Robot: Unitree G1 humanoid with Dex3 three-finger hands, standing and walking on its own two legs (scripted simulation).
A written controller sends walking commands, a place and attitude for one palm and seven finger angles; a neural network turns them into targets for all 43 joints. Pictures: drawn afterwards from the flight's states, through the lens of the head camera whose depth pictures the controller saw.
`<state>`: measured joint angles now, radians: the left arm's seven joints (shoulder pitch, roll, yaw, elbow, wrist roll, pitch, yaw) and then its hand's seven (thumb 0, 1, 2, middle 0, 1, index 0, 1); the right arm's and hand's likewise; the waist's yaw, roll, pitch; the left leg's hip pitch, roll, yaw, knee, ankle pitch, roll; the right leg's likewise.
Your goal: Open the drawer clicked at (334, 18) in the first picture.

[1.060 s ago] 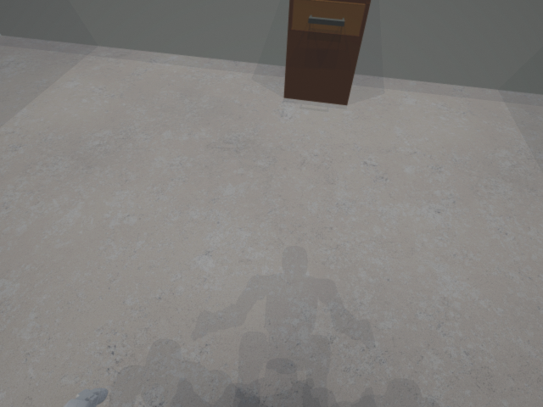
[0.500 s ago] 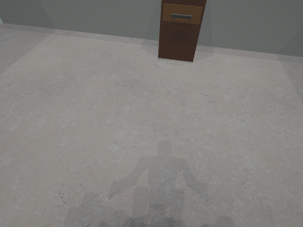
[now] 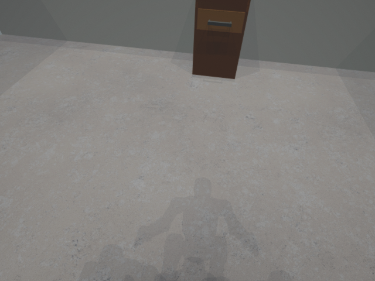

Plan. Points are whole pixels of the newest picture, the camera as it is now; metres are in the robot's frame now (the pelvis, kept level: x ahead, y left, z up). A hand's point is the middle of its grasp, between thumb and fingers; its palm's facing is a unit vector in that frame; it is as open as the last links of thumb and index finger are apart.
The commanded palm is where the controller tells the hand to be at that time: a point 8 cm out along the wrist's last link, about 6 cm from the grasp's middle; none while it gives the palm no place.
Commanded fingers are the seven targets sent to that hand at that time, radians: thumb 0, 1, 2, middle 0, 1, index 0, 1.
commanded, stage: look at it before walking up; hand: left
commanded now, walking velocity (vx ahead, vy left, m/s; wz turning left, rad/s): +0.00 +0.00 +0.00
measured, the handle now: (219, 22) +2.08 -0.17 -0.24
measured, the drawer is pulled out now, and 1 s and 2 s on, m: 0.00 0.00 0.00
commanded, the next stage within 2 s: walk to a spot facing it in 0.58 s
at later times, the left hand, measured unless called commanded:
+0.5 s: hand out of the picture +0.06 +0.25 -0.16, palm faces -0.03 -0.94 -0.33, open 7.4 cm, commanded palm none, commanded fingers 0.00 0.90 0.90 -0.20 -0.30 -0.20 -0.30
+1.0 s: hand out of the picture +0.04 +0.19 -0.19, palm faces -0.05 -0.98 -0.21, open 7.4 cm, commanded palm none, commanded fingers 0.00 0.90 0.90 -0.20 -0.30 -0.20 -0.30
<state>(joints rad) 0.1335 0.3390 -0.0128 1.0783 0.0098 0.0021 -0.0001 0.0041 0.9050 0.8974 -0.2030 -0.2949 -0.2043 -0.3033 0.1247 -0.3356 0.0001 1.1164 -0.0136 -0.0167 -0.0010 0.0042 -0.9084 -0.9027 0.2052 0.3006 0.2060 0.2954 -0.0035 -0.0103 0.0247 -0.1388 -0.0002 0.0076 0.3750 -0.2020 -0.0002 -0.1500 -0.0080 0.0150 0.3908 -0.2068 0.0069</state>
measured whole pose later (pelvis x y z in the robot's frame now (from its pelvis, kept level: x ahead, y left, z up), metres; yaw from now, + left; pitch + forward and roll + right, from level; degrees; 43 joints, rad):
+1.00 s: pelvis +0.05 -0.01 -0.02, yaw -4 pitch +0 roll +0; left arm 0.35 0.22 0.01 1.08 0.03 0.00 -0.02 0.00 0.91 0.90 -0.20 -0.29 -0.20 -0.30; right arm 0.29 -0.23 -0.02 1.10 -0.02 -0.02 0.00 0.00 -0.91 -0.90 0.20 0.30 0.20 0.30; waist 0.01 0.00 -0.01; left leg -0.17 0.05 0.07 0.58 -0.41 -0.01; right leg -0.21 0.03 0.05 0.60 -0.38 -0.01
